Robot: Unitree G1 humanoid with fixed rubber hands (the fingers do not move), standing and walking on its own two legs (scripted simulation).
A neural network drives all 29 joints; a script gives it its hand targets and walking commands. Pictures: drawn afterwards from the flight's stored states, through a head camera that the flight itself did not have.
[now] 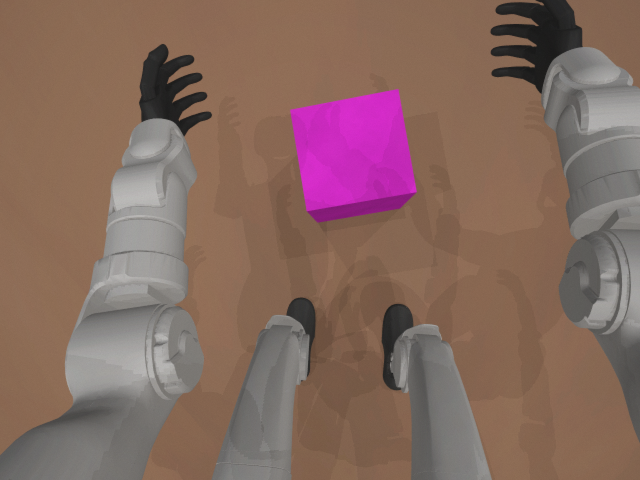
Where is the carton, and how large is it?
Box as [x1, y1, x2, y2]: [290, 89, 416, 222]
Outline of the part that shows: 397,89 290,110 306,209 318,222 399,208 416,191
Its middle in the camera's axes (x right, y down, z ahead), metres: +0.07 -0.17 +0.86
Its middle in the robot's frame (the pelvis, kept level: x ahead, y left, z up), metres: +0.55 +0.03 -0.54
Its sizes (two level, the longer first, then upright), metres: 0.210 0.200 0.250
